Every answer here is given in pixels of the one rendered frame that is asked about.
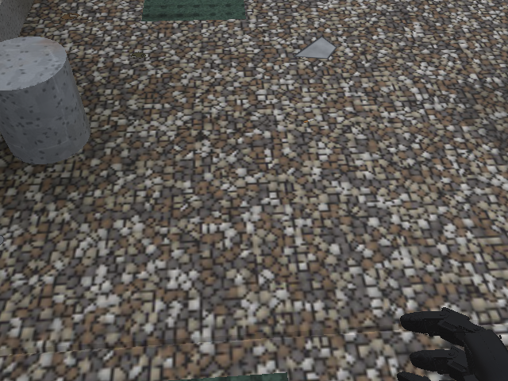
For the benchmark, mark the right robot hand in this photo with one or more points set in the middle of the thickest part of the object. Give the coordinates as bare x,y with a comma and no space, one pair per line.
485,357

